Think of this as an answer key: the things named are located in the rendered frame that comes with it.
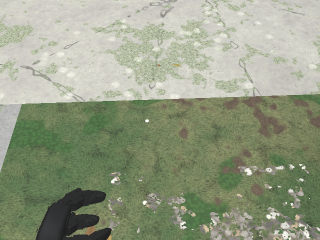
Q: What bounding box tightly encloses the left robot hand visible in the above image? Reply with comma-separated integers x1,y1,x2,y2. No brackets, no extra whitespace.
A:
35,188,112,240

